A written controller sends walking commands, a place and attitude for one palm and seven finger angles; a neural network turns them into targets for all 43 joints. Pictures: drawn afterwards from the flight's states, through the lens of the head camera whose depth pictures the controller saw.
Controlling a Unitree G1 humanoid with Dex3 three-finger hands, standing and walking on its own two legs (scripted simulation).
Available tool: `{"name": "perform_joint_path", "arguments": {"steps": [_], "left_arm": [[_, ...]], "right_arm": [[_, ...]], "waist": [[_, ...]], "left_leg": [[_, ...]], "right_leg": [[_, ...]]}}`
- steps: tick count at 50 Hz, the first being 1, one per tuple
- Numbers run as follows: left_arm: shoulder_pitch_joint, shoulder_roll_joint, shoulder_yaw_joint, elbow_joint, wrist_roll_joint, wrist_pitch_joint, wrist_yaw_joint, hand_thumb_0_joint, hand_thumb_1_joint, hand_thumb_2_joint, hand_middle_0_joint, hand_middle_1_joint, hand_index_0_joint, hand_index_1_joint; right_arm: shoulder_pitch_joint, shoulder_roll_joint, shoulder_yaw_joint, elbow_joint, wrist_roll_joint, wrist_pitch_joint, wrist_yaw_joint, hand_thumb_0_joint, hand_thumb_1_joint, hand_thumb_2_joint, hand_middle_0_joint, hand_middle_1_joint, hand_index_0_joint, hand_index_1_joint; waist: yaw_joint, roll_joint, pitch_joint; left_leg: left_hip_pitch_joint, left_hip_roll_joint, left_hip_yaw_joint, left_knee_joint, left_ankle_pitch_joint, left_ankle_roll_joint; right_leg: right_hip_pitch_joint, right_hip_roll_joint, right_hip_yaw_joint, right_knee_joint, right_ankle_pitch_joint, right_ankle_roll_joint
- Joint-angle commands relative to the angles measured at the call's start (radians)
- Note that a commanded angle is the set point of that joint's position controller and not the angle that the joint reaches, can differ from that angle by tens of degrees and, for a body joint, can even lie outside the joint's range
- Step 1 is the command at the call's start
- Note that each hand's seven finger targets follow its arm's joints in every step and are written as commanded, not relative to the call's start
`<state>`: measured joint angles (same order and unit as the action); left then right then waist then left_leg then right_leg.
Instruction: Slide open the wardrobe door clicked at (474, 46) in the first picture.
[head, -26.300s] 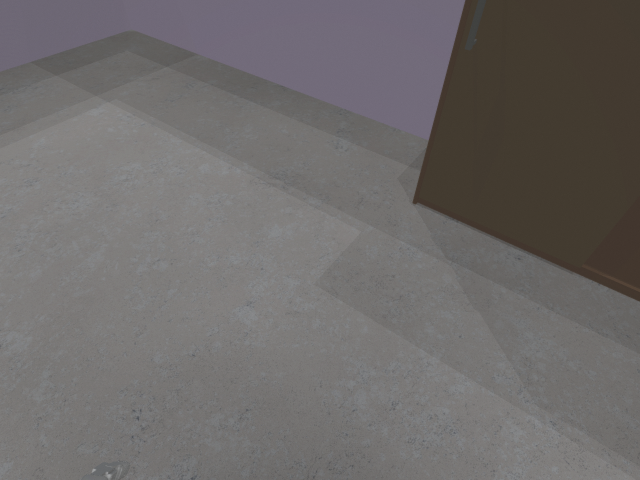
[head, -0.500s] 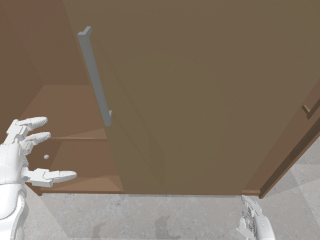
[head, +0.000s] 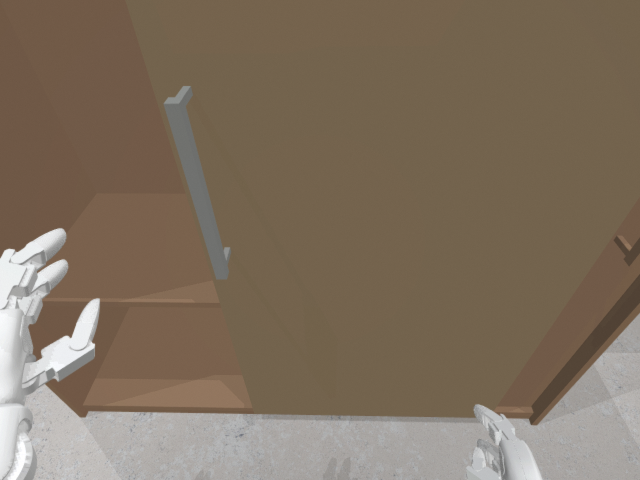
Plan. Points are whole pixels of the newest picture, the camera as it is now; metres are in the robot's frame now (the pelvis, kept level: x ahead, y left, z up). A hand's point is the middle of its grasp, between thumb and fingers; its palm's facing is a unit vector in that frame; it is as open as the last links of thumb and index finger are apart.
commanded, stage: draw the hand back to the body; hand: left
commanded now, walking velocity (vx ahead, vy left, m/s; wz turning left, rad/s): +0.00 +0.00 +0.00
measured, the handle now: (206, 195) +0.46 +0.24 +0.13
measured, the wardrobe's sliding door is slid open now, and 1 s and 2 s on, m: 0.55 0.55 0.55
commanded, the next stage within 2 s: step back with the hand held close in 0.38 s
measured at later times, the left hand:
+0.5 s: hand (81, 361) +0.16 +0.24 +0.16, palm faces +0.48 -0.80 -0.36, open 7.4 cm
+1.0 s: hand (18, 390) +0.13 +0.28 +0.16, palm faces +0.41 -0.79 -0.46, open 7.4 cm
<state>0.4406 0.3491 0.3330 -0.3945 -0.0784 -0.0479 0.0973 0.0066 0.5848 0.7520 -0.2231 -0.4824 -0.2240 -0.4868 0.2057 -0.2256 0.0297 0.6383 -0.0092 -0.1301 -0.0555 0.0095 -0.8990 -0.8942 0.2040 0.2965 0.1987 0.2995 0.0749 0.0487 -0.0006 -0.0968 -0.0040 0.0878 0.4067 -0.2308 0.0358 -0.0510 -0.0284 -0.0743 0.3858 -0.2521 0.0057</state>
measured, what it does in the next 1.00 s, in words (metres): shifts its weight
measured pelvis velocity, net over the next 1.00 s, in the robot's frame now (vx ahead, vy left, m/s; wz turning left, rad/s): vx -0.07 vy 0.02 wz -0.01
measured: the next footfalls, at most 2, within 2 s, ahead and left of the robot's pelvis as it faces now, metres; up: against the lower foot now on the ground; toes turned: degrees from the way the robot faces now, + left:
right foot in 1.80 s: -0.33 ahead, -0.08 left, +0.00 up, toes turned -2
left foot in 1.98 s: -0.27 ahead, +0.19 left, +0.00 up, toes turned +4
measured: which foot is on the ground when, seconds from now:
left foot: down 0.00-1.00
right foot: down 0.00-1.00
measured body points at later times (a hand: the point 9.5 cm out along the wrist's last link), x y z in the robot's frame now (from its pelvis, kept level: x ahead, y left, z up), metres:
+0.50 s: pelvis -0.02 -0.02 +0.00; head -0.06 -0.04 +0.45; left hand +0.13 +0.28 +0.18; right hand +0.17 -0.24 -0.08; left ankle +0.00 +0.09 -0.74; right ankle -0.02 -0.12 -0.74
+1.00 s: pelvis -0.07 +0.02 -0.01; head -0.07 +0.03 +0.44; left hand +0.10 +0.32 +0.19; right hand +0.11 -0.23 -0.07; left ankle +0.00 +0.09 -0.74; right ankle -0.02 -0.12 -0.74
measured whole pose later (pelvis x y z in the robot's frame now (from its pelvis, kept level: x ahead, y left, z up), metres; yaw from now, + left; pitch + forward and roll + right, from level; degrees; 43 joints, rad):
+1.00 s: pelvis -0.07 +0.02 -0.01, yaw -1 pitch -2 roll -1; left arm 0.53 0.44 0.44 -0.50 -0.05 -0.18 0.13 0.02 0.89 0.90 -0.22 -0.30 -0.22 -0.31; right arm 0.21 -0.23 0.00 0.53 0.01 -0.03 -0.08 0.01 -0.90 -0.89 0.20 0.30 0.20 0.30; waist 0.01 -0.01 0.02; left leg -0.32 0.00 0.11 0.51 -0.17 0.08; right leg -0.27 -0.03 -0.05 0.49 -0.18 0.02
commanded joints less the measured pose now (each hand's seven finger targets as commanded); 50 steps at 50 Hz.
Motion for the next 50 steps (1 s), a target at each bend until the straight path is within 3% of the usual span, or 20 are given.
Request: {"name": "perform_joint_path", "arguments": {"steps": [1,5,6,12,16,20,24,25,26,27,29,31,33,35,37,39,41,45,50], "left_arm": [[-0.061,0.169,0.116,-0.204,-0.004,-0.061,0.013,0.0,0.9,0.9,-0.2,-0.3,-0.2,-0.3],[-0.08,0.169,0.111,-0.18,-0.003,-0.059,0.013,0.0,0.9,0.9,-0.2,-0.3,-0.2,-0.3],[-0.092,0.163,0.103,-0.197,-0.002,-0.064,0.014,0.0,0.9,0.9,-0.2,-0.3,-0.2,-0.3],[-0.108,0.196,0.125,-0.231,0.0,-0.08,0.024,0.0,0.9,0.9,-0.2,-0.3,-0.2,-0.3],[-0.106,0.182,0.113,-0.21,-0.001,-0.085,0.024,0.0,0.9,0.9,-0.2,-0.3,-0.2,-0.3],[-0.093,0.181,0.116,-0.168,-0.005,-0.088,0.019,0.0,0.9,0.9,-0.2,-0.3,-0.2,-0.3],[-0.107,0.176,0.111,-0.172,-0.008,-0.1,0.017,0.0,0.9,0.9,-0.2,-0.3,-0.2,-0.3],[-0.16,0.197,0.118,-0.193,-0.004,-0.104,0.019,0.0,0.9,0.9,-0.2,-0.3,-0.2,-0.3],[-0.265,0.313,0.232,-0.259,0.011,-0.143,0.033,0.0,0.9,0.9,-0.2,-0.3,-0.2,-0.3],[-0.154,0.231,0.171,-0.174,0.011,-0.147,0.027,0.0,0.9,0.9,-0.2,-0.3,-0.2,-0.3],[-0.076,0.189,0.13,-0.155,0.022,-0.142,0.025,0.0,0.9,0.9,-0.2,-0.3,-0.2,-0.3],[-0.044,0.189,0.131,-0.181,0.022,-0.154,0.028,0.0,0.9,0.9,-0.2,-0.3,-0.2,-0.3],[-0.003,0.202,0.147,-0.209,0.02,-0.158,0.034,0.0,0.9,0.9,-0.2,-0.3,-0.2,-0.3],[0.024,0.233,0.179,-0.256,0.019,-0.161,0.039,0.0,0.9,0.9,-0.2,-0.3,-0.2,-0.3],[0.046,0.24,0.192,-0.272,0.015,-0.163,0.042,0.0,0.9,0.9,-0.2,-0.3,-0.2,-0.3],[0.059,0.258,0.215,-0.297,0.013,-0.168,0.046,0.0,0.9,0.9,-0.2,-0.3,-0.2,-0.3],[0.079,0.27,0.232,-0.309,0.013,-0.173,0.05,0.0,0.9,0.9,-0.2,-0.3,-0.2,-0.3],[0.089,0.253,0.228,-0.304,0.019,-0.184,0.05,0.0,0.9,0.9,-0.2,-0.3,-0.2,-0.3],[0.041,0.224,0.222,-0.28,0.048,-0.21,0.049,0.0,0.9,0.9,-0.2,-0.3,-0.2,-0.3]], "right_arm": [[-0.127,-0.111,-0.045,-0.161,0.005,-0.039,-0.014,0.0,-0.9,-0.9,0.2,0.3,0.2,0.3],[-0.134,-0.115,-0.049,-0.159,0.007,-0.03,-0.022,0.0,-0.9,-0.9,0.2,0.3,0.2,0.3],[-0.133,-0.111,-0.048,-0.161,0.007,-0.029,-0.023,0.0,-0.9,-0.9,0.2,0.3,0.2,0.3],[-0.142,-0.108,-0.048,-0.157,0.001,-0.04,-0.03,0.0,-0.9,-0.9,0.2,0.3,0.2,0.3],[-0.15,-0.104,-0.046,-0.149,0.003,-0.048,-0.032,0.0,-0.9,-0.9,0.2,0.3,0.2,0.3],[-0.159,-0.105,-0.05,-0.143,0.006,-0.048,-0.034,0.0,-0.9,-0.9,0.2,0.3,0.2,0.3],[-0.163,-0.102,-0.051,-0.146,0.006,-0.048,-0.033,0.0,-0.9,-0.9,0.2,0.3,0.2,0.3],[-0.168,-0.106,-0.052,-0.141,0.007,-0.052,-0.034,0.0,-0.9,-0.9,0.2,0.3,0.2,0.3],[-0.172,-0.132,-0.054,-0.183,0.013,-0.029,-0.03,0.0,-0.9,-0.9,0.2,0.3,0.2,0.3],[-0.155,-0.111,-0.051,-0.165,0.008,-0.012,-0.029,0.0,-0.9,-0.9,0.2,0.3,0.2,0.3],[-0.142,-0.104,-0.053,-0.176,0.007,0.01,-0.02,0.0,-0.9,-0.9,0.2,0.3,0.2,0.3],[-0.139,-0.111,-0.059,-0.188,0.009,0.023,-0.022,0.0,-0.9,-0.9,0.2,0.3,0.2,0.3],[-0.13,-0.121,-0.068,-0.204,0.01,0.037,-0.025,0.0,-0.9,-0.9,0.2,0.3,0.2,0.3],[-0.133,-0.126,-0.073,-0.221,0.012,0.048,-0.03,0.0,-0.9,-0.9,0.2,0.3,0.2,0.3],[-0.126,-0.121,-0.074,-0.238,0.016,0.061,-0.031,0.0,-0.9,-0.9,0.2,0.3,0.2,0.3],[-0.122,-0.122,-0.078,-0.25,0.017,0.069,-0.035,0.0,-0.9,-0.9,0.2,0.3,0.2,0.3],[-0.122,-0.123,-0.078,-0.26,0.018,0.072,-0.04,0.0,-0.9,-0.9,0.2,0.3,0.2,0.3],[-0.119,-0.139,-0.082,-0.269,0.017,0.062,-0.04,0.0,-0.9,-0.9,0.2,0.3,0.2,0.3],[-0.105,-0.153,-0.086,-0.266,0.019,0.03,-0.039,0.0,-0.9,-0.9,0.2,0.3,0.2,0.3]], "waist": [[0.003,0.015,-0.051],[-0.002,-0.02,-0.015],[-0.005,0.011,-0.023],[0.005,0.011,-0.07],[0.001,0.022,-0.017],[0.002,-0.007,0.025],[0.003,-0.001,0.02],[-0.001,0.012,0.009],[-0.034,-0.03,0.066],[-0.038,-0.087,0.056],[-0.038,-0.131,0.02],[-0.043,-0.05,-0.051],[-0.045,-0.017,-0.103],[-0.046,-0.002,-0.152],[-0.046,-0.048,-0.164],[-0.046,-0.057,-0.171],[-0.044,-0.022,-0.18],[-0.043,0.06,-0.135],[-0.048,0.109,-0.06]], "left_leg": [[0.033,0.04,-0.076,-0.054,0.298,-0.024],[0.019,0.036,-0.072,-0.069,0.199,-0.014],[0.024,0.033,-0.068,-0.068,0.187,-0.012],[0.038,0.022,-0.067,-0.058,0.182,-0.005],[0.029,0.022,-0.064,-0.067,0.14,-0.005],[0.025,0.023,-0.058,-0.074,0.089,-0.001],[0.024,0.021,-0.057,-0.077,0.069,0.0],[0.036,0.019,-0.056,-0.078,0.065,0.001],[-0.049,0.038,-0.068,-0.022,-0.007,0.019],[-0.058,0.03,-0.079,0.019,-0.007,0.021],[-0.06,0.032,-0.067,0.059,0.043,0.018],[-0.046,0.042,-0.066,0.051,0.114,0.014],[-0.042,0.056,-0.069,0.03,0.179,0.012],[-0.036,0.065,-0.073,0.022,0.26,0.011],[-0.06,0.076,-0.086,0.017,0.293,0.012],[-0.088,0.082,-0.094,0.013,0.296,0.013],[-0.111,0.093,-0.111,-0.004,0.32,0.015],[-0.253,0.124,-0.152,-0.076,0.119,0.035],[-0.563,0.187,-0.239,-0.202,-0.382,0.081]], "right_leg": [[-0.038,0.024,0.03,-0.046,0.236,-0.023],[-0.062,0.027,0.03,-0.069,0.178,-0.021],[-0.057,0.023,0.033,-0.067,0.17,-0.021],[-0.034,0.02,0.039,-0.07,0.184,-0.021],[-0.056,0.018,0.042,-0.093,0.142,-0.02],[-0.087,0.02,0.047,-0.125,0.081,-0.016],[-0.081,0.016,0.054,-0.13,0.052,-0.015],[-0.081,0.016,0.056,-0.14,0.05,-0.014],[-0.201,-0.038,0.165,-0.205,0.042,-0.008],[-0.22,-0.072,0.177,-0.215,0.02,-0.012],[-0.221,-0.097,0.179,-0.197,0.093,-0.008],[-0.187,-0.1,0.159,-0.138,0.194,-0.013],[-0.158,-0.079,0.135,-0.087,0.26,-0.006],[-0.123,-0.063,0.111,-0.04,0.339,-0.001],[-0.108,-0.049,0.105,-0.012,0.355,0.002],[-0.094,-0.04,0.105,0.009,0.366,0.003],[-0.071,-0.027,0.094,0.046,0.374,0.003],[-0.038,0.006,0.087,0.096,0.237,0.009],[0.079,0.041,0.082,0.226,0.109,0.013]]}}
